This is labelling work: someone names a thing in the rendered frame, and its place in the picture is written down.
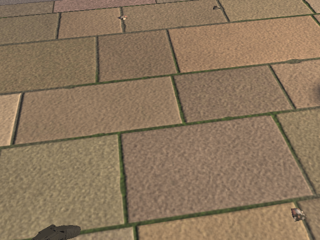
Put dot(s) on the left robot hand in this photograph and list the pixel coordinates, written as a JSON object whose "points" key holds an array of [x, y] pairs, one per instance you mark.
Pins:
{"points": [[63, 232]]}

